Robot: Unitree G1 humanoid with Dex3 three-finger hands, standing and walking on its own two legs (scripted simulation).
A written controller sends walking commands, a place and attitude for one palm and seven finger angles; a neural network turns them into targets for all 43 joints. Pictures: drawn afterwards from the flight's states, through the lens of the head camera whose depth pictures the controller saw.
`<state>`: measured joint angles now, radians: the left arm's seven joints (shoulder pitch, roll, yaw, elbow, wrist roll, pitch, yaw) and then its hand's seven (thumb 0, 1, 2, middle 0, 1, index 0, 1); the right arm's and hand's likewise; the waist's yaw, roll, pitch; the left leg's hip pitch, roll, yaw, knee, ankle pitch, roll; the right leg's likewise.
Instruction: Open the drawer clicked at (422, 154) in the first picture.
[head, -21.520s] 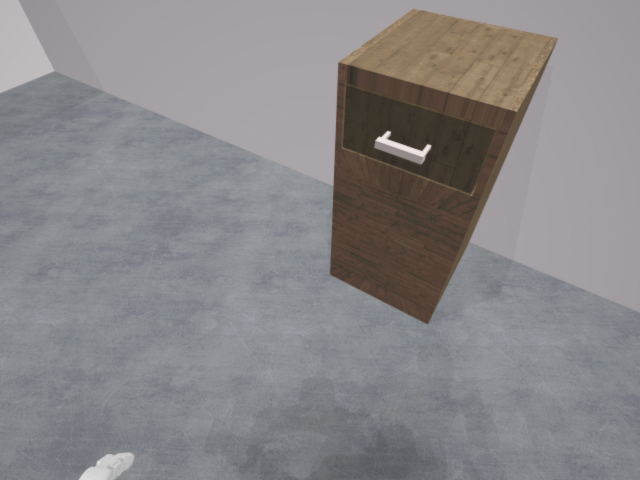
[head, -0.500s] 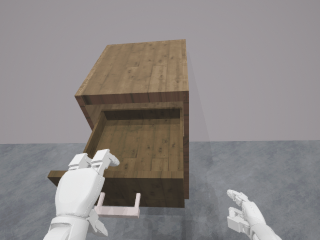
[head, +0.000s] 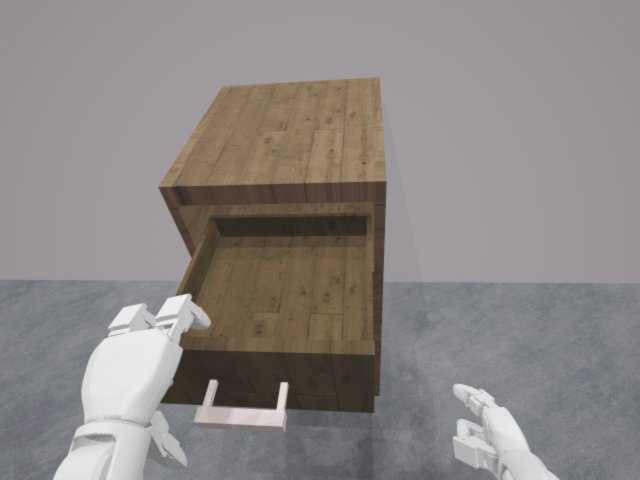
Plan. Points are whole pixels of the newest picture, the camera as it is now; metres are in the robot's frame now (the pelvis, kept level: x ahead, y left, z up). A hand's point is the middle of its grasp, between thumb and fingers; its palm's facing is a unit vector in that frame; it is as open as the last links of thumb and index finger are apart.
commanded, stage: draw the hand back to the body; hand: left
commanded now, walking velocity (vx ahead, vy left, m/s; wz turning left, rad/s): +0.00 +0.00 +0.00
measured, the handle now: (244, 404) +0.23 +0.16 -0.06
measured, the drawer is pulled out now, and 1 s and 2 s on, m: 0.30 0.30 0.30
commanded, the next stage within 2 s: step back with the hand held close in 1.22 s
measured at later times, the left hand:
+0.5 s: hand (134, 353) +0.19 +0.21 +0.16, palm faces +0.31 -0.89 -0.33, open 13.0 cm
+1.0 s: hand (77, 340) +0.19 +0.26 +0.17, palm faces +0.44 -0.80 -0.42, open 8.8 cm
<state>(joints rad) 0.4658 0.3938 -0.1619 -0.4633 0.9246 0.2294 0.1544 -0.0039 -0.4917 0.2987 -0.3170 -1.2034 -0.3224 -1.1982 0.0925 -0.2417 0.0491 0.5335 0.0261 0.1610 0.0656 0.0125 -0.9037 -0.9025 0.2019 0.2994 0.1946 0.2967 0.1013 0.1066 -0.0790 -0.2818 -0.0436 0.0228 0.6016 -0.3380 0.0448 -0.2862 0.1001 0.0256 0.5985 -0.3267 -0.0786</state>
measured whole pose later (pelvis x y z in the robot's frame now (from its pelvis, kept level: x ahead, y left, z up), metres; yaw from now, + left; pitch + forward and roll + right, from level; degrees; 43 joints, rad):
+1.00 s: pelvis +0.02 +0.01 +0.01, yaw +4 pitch -1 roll -1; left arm 0.56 0.35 0.30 -0.50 -0.08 -0.09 0.11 0.00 0.56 0.75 -0.23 -0.52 -0.24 -0.51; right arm 0.15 -0.22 0.02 0.61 0.03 -0.08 -0.07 0.01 -0.90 -0.90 0.20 0.30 0.20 0.30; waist 0.05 0.06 -0.01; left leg -0.14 -0.07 -0.04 0.46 -0.29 0.06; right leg -0.11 0.07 -0.03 0.41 -0.28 -0.06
